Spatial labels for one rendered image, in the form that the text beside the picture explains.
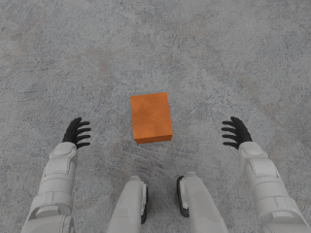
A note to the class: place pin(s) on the left robot upper arm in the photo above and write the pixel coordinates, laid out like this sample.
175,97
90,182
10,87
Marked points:
50,224

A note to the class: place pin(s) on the robot left hand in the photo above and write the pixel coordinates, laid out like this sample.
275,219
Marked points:
72,133

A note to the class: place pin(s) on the carton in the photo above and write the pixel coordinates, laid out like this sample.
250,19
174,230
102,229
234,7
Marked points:
150,116

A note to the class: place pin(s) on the left robot foot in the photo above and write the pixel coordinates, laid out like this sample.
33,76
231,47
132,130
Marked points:
144,215

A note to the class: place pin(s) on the robot right shin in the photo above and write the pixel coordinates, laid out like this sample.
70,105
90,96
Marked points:
188,174

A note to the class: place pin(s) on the robot right hand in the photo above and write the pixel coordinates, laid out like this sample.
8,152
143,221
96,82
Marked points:
240,130

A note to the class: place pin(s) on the right robot upper arm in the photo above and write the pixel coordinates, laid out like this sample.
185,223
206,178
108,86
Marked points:
284,228

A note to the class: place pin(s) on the robot right forearm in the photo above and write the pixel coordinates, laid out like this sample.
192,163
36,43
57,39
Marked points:
273,203

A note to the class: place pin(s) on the robot left forearm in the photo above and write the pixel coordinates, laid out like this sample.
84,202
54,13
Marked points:
54,196

